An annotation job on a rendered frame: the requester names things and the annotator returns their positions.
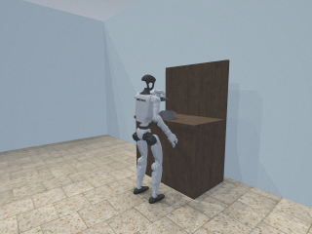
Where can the table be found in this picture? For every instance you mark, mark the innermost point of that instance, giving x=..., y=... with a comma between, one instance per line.
x=198, y=95

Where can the right robot forearm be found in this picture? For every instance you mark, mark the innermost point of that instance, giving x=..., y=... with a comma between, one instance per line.
x=163, y=126

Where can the robot torso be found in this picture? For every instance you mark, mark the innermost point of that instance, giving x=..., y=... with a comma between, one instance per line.
x=144, y=115

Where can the robot right hand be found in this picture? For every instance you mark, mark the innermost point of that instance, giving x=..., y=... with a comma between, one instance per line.
x=173, y=140

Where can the right robot upper arm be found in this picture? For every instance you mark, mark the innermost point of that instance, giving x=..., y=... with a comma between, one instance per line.
x=155, y=107

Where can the left robot forearm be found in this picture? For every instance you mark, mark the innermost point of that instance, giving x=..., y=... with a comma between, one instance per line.
x=154, y=91

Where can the robot left hand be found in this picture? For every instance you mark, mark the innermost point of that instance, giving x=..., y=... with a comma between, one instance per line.
x=159, y=94

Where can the robot left thigh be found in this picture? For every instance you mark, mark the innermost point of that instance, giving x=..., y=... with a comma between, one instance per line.
x=142, y=148

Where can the pot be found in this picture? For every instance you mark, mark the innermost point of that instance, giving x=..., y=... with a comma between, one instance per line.
x=167, y=114

